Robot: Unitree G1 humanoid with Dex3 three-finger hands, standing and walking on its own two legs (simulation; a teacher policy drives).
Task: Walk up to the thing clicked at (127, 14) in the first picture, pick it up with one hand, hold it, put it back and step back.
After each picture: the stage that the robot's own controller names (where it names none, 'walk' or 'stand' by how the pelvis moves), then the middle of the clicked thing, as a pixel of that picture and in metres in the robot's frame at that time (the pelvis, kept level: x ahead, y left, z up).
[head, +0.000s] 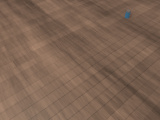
stand; (127, 13) +2.07 -0.73 -0.72
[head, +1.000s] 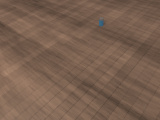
walk; (101, 21) +2.03 -0.17 -0.69
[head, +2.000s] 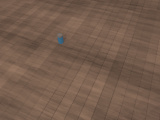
walk; (60, 38) +1.44 +0.29 -0.72
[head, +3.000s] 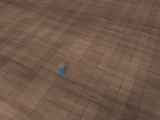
walk; (61, 69) +0.98 +0.24 -0.72
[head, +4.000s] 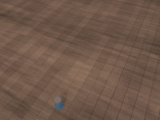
walk; (58, 103) +0.64 +0.23 -0.72
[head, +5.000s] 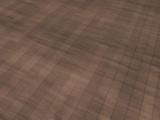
stand; out of the picture +0.45 +0.21 -0.70
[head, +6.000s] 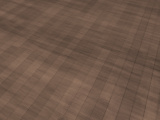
stand; out of the picture +0.41 +0.20 -0.72
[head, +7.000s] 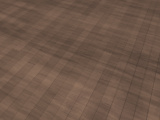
stand; out of the picture +0.38 +0.20 -0.73
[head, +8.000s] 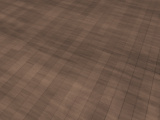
stand; out of the picture +0.38 +0.21 -0.73
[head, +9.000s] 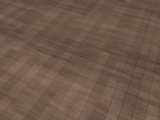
stand; out of the picture +0.38 +0.22 -0.73
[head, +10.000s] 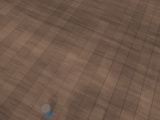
go down; (46, 110) +0.41 +0.21 -0.63
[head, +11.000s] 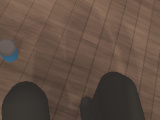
go down; (8, 51) +0.48 +0.23 -0.29
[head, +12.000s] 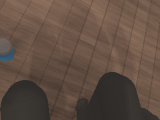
close in; (4, 50) +0.47 +0.23 -0.28
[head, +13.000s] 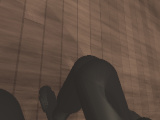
close in; out of the picture +0.46 +0.28 -0.23
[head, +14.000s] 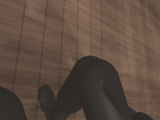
close; out of the picture +0.45 +0.27 -0.23
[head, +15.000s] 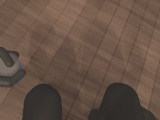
lift; (10, 69) +0.36 +0.24 -0.09
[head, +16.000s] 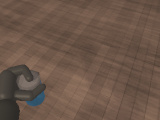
hold; (32, 88) +0.33 +0.17 +0.04
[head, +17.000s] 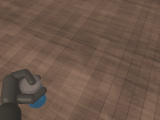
hold; (33, 92) +0.33 +0.17 -0.01
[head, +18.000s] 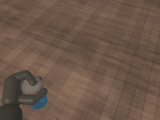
hold; (35, 93) +0.33 +0.17 -0.01
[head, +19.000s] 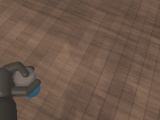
crouch; (27, 83) +0.36 +0.18 -0.06
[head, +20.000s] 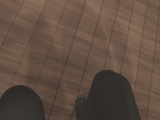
lower; out of the picture +0.50 +0.25 -0.12
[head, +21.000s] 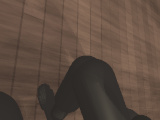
lower; out of the picture +0.45 +0.28 -0.24
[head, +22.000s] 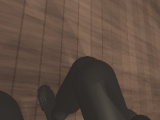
lower; out of the picture +0.44 +0.29 -0.24
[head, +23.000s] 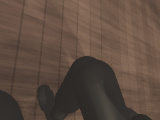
lower; out of the picture +0.45 +0.29 -0.24
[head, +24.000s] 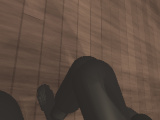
lower; out of the picture +0.45 +0.28 -0.24
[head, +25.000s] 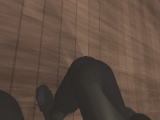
draw back; out of the picture +0.45 +0.28 -0.24
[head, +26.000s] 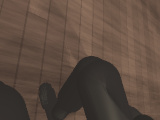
rise; out of the picture +0.44 +0.28 -0.24
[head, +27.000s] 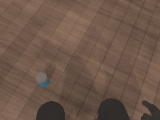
walk; (42, 79) +0.44 +0.20 -0.47
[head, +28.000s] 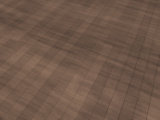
stand; out of the picture +0.38 +0.18 -0.66
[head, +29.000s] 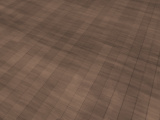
stand; out of the picture +0.39 +0.19 -0.67
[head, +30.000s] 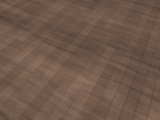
stand; out of the picture +0.40 +0.18 -0.69
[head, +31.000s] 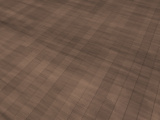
stand; out of the picture +0.39 +0.19 -0.73
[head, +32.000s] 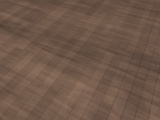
stand; out of the picture +0.37 +0.20 -0.73
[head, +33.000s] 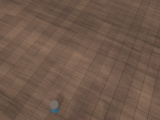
walk; (54, 106) +0.45 +0.15 -0.70
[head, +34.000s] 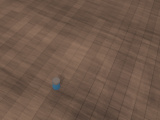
walk; (56, 83) +0.71 +0.15 -0.71
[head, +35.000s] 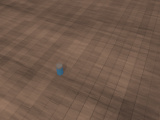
stand; (59, 69) +1.03 +0.28 -0.70
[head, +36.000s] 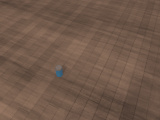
stand; (59, 71) +0.99 +0.20 -0.72
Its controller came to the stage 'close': yes
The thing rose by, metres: 0.71
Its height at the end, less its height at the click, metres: +0.00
